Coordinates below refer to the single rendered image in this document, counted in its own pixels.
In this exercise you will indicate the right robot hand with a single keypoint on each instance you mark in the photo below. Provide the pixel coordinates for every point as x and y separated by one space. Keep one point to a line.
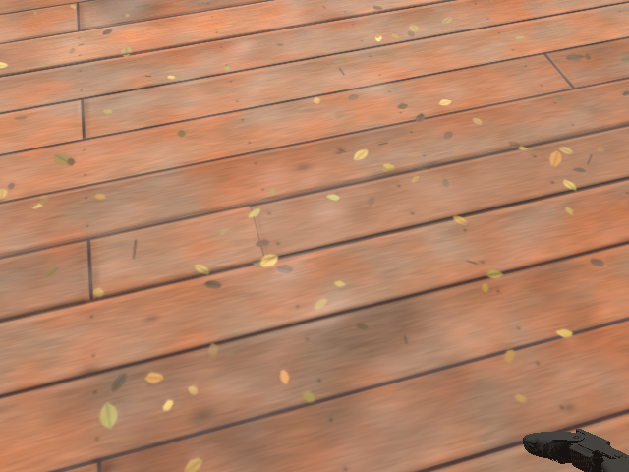
584 450

